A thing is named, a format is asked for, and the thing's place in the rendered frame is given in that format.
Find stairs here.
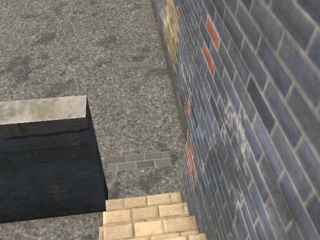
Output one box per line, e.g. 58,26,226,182
99,191,207,240

